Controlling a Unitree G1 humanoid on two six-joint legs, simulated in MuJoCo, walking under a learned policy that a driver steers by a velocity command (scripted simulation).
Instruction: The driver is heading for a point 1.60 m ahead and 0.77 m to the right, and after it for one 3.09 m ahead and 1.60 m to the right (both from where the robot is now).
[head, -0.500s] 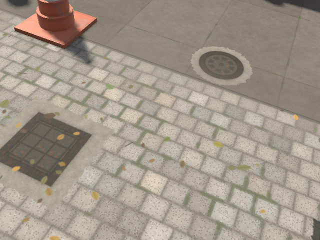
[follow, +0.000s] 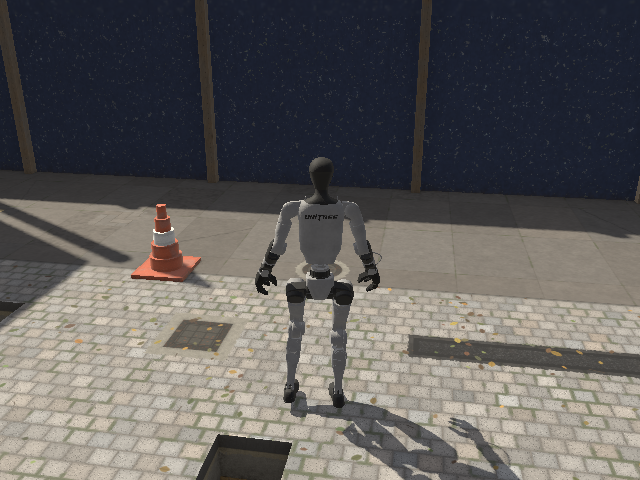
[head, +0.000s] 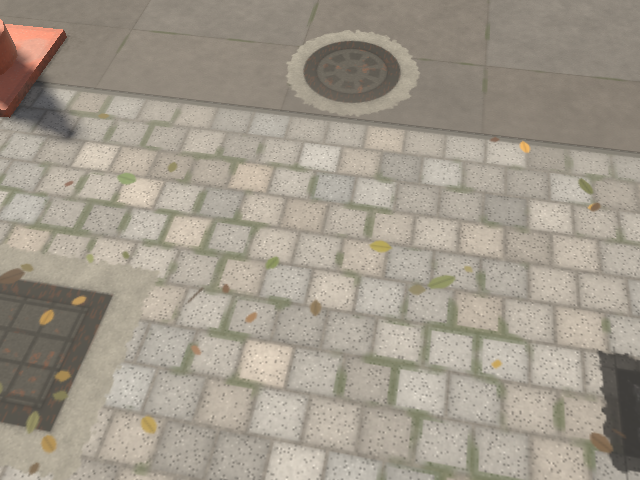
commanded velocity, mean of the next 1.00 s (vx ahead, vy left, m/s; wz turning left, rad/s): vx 0.00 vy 0.00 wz -0.57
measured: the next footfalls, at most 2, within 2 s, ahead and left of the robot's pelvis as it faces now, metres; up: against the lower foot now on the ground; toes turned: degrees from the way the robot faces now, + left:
left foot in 0.18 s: +0.10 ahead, +0.14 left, +0.00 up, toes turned -13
right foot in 0.62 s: +0.02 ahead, -0.10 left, +0.00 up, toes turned -26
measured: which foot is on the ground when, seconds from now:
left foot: up 0.00-0.16, down 0.18-0.62, up 0.64-1.00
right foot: down 0.00-0.18, up 0.20-0.60, down 0.62-1.00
